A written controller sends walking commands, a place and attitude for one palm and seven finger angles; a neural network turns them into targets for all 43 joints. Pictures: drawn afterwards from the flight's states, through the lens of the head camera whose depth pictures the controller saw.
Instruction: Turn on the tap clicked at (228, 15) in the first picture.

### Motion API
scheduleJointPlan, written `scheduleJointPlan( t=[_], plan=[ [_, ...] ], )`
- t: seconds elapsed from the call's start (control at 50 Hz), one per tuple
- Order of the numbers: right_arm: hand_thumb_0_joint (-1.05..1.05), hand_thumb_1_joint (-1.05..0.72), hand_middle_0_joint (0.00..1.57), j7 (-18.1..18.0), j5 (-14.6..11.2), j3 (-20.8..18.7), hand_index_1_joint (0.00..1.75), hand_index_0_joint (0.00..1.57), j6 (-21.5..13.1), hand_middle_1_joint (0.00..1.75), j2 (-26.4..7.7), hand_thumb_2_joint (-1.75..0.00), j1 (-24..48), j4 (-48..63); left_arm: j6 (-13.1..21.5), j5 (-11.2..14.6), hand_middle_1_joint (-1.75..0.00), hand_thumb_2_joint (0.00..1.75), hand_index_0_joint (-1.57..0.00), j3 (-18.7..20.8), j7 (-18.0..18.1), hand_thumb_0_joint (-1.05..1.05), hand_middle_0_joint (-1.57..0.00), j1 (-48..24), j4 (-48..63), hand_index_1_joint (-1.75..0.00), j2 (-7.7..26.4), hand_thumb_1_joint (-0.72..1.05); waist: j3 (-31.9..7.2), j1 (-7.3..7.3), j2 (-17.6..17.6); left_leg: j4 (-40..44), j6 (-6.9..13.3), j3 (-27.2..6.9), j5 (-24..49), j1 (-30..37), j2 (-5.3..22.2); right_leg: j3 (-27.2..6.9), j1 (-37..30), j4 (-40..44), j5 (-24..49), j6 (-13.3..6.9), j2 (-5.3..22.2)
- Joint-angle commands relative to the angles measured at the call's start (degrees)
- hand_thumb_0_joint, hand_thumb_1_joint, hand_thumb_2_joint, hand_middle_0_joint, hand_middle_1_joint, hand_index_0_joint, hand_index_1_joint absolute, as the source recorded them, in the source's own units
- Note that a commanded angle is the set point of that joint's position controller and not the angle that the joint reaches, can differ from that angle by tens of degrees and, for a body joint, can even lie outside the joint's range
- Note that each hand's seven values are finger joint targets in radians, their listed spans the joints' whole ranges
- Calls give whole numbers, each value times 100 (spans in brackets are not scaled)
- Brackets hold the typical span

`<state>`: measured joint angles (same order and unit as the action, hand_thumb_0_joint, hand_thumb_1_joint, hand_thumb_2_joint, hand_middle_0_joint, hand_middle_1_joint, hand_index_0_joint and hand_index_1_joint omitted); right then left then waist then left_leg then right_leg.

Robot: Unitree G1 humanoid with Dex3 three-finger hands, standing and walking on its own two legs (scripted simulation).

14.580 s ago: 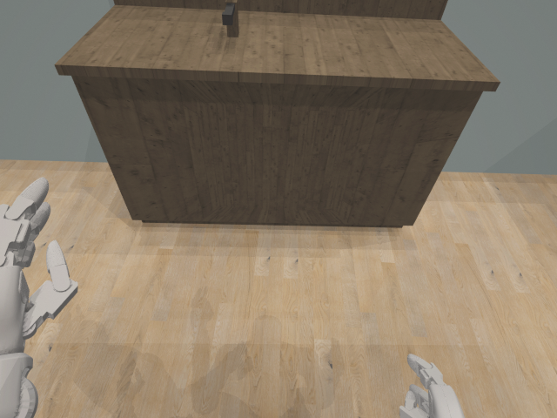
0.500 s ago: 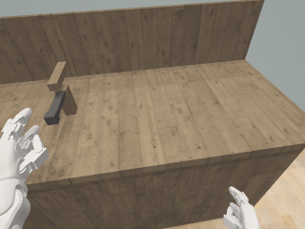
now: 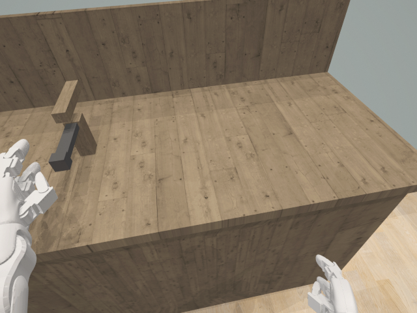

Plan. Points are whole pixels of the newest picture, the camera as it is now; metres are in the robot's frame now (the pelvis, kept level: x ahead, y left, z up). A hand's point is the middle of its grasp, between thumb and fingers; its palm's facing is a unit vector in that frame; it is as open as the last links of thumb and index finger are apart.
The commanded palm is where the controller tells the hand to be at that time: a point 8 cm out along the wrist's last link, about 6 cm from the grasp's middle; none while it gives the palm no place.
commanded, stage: reach beside the lever's end, fingers flat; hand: left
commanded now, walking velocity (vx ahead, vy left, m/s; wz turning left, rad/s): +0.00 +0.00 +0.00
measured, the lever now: (60, 161) +0.33 +0.34 +0.13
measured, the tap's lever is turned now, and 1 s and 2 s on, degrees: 0 0 5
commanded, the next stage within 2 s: push the lever round in 1.12 s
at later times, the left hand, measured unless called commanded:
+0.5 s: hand (50, 178) +0.29 +0.33 +0.14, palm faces +0.53 -0.84 -0.12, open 7.7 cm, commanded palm +0.24 +0.37 +0.14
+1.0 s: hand (51, 176) +0.29 +0.34 +0.13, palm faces +0.51 -0.85 -0.11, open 7.8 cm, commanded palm +0.25 +0.39 +0.13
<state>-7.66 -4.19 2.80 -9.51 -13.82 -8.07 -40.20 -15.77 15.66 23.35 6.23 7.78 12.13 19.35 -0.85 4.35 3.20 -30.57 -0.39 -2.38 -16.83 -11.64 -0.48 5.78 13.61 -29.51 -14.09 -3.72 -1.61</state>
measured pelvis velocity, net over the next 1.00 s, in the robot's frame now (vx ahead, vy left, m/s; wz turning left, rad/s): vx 0.01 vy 0.01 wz -0.01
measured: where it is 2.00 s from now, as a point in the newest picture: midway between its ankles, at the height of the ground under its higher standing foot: outside the picture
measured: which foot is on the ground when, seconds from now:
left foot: down 0.00-1.00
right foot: down 0.00-1.00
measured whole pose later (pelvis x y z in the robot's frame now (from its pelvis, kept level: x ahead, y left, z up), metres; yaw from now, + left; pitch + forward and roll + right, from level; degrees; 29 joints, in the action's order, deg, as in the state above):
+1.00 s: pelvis +0.01 +0.01 +0.00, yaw -1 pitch +1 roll +0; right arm -7.5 -4.2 1.4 -9.0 -14.3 -11.6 -40.7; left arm -4.5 13.9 27.9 -0.4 -1.9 -9.7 22.2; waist -1.6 2.9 2.4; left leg -30.1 0.8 -1.4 -17.3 -13.5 -1.1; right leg 4.7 15.6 -28.9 -14.2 -2.6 -1.1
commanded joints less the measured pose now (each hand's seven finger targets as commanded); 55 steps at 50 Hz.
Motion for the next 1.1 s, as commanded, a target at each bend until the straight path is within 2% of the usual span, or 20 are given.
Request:
scheduleJointPlan(
  t=[0.0,0.08,0.1,0.14,0.3,0.36,0.42,0.48,0.5,0.56,0.6,0.68,0.8,0.88,0.9,0.96,1.0,1.02,1.04,1.08],
  plan=[
    [0,-90,20,-55,-7,-249,30,20,-311,30,-681,-90,865,909,601,-22,-21,90,-17,826,-33,0,-17,-996,1103,-21,1423,90,-886,56,-42,422,181,-46,1272,-37,-3,-412,-549,477,889,259,265],
    [0,-90,20,-77,-1,-287,30,20,-308,30,-722,-90,711,921,679,-19,-20,90,-17,728,-144,0,-17,-1158,878,-20,1383,90,-770,-15,-108,418,207,-30,1209,-66,-2,-415,-426,516,844,280,277],
    [0,-90,20,-87,-30,-267,30,20,-310,30,-703,-90,828,871,721,-81,-20,90,-17,781,-123,0,-17,-1367,880,-20,1502,90,-703,-25,178,437,194,-25,1156,-2,-8,-421,-373,528,726,249,271],
    [0,-90,20,-102,-6,-276,30,20,-326,30,-723,-90,697,873,780,-100,-19,90,-16,700,-147,0,-16,-1543,744,-19,1487,90,-677,-77,141,444,203,-37,1082,-30,-9,-423,-319,563,631,255,281],
    [0,-90,20,-146,2,-287,30,20,-337,30,-765,-90,740,767,1024,-132,-17,90,-16,917,-302,0,-16,-1891,122,-17,1815,90,-977,-61,190,438,207,-27,1196,12,-28,-425,-501,505,830,238,277],
    [0,-90,20,-144,-2,-311,30,20,-285,30,-832,-90,590,777,938,-65,-17,90,-16,912,-437,0,-16,-1958,-407,-17,1813,90,-957,-92,-173,424,227,-40,1219,-161,-26,-410,-499,502,948,267,268],
    [0,-90,20,-123,-8,-332,30,20,-248,30,-814,-90,552,801,949,-108,-16,90,-15,1085,-471,0,-15,-2015,-482,-16,2017,90,-1141,-33,182,413,204,5,1423,-79,-30,-416,-604,465,1162,240,285],
    [0,-90,20,-92,1,-358,30,20,-226,30,-830,-90,441,847,1020,-125,-15,90,-15,1135,-501,0,-15,-2024,-544,-15,2093,90,-1244,-28,72,371,204,7,1657,-85,-19,-391,-650,394,1445,245,263],
    [0,-90,20,-84,-5,-337,30,20,-236,30,-798,-90,520,819,1112,-180,-15,90,-15,1135,-470,0,-15,-2156,-451,-15,2112,90,-1190,-24,370,371,191,14,1710,5,-14,-392,-602,380,1446,212,254],
    [0,-90,20,-51,22,-383,30,20,-248,30,-835,-90,314,833,1304,-162,-15,90,-15,1090,-504,0,-15,-2092,-585,-15,2005,90,-1211,-84,101,353,195,10,1773,-4,4,-351,-520,356,1516,226,225],
    [0,-90,20,-79,-10,-374,30,20,-254,30,-837,-90,375,757,1409,-208,-15,90,-15,1112,-524,0,-15,-2426,-737,-15,2111,90,-1003,-144,120,375,204,-1,1575,-40,11,-347,-401,376,1284,218,212],
    [0,-90,20,-98,10,-409,30,20,-252,30,-900,-90,249,747,1460,-195,-15,90,-15,1107,-628,0,-15,-2501,-1039,-15,2169,90,-1156,-172,65,374,214,-5,1493,-85,-12,-356,-413,382,1224,220,221],
    [0,-90,20,-75,8,-404,30,20,-299,30,-832,-90,308,796,1604,-260,-15,90,-15,1040,-629,0,-15,-2462,-780,-15,2109,90,-1272,-93,423,423,160,-46,1615,91,23,-324,-439,361,1173,177,201],
    [0,-90,20,-37,24,-418,30,20,-300,30,-860,-90,240,829,1583,-164,-15,90,-15,983,-615,0,-15,-2101,-888,-15,1887,90,-1184,-69,54,442,157,-57,1611,-43,22,-291,-428,368,1211,199,198],
    [0,-90,20,-55,-7,-408,30,20,-276,30,-849,-90,315,786,1548,-187,-15,90,-15,1167,-566,0,-15,-2106,-1015,-15,2068,90,-1023,-58,-23,480,163,-67,1481,-96,37,-284,-401,398,1071,195,190],
    [0,-90,20,-57,11,-415,30,20,-231,30,-870,-90,295,827,1408,-159,-15,90,-15,1185,-550,0,-15,-2080,-1166,-15,2046,90,-989,-51,-177,497,176,-48,1374,-212,18,-304,-398,445,1006,219,208],
    [0,-90,20,-71,-4,-389,30,20,-196,30,-849,-90,374,811,1403,-246,-15,90,-15,1264,-504,0,-15,-2306,-1025,-15,2243,90,-972,-59,132,499,170,-33,1345,-168,10,-328,-387,437,938,200,217],
    [0,-90,20,-60,14,-381,30,20,-207,30,-830,-90,337,843,1421,-270,-15,90,-15,1069,-508,0,-15,-2478,-927,-15,2063,90,-1027,-107,308,491,173,-16,1336,-106,-3,-345,-331,443,914,204,223],
    [0,-90,20,-60,20,-390,30,20,-209,30,-833,-90,294,826,1447,-307,-15,90,-15,1195,-482,0,-15,-2449,-950,-15,2232,90,-1048,-97,389,493,153,-42,1332,-90,9,-342,-322,441,862,184,205],
    [0,-90,20,-69,43,-376,30,20,-243,30,-835,-90,292,806,1572,-313,-15,90,-15,1049,-487,0,-15,-2762,-822,-15,2162,90,-1102,-170,483,460,166,-41,1300,-10,9,-371,-278,436,860,183,201]
  ],
)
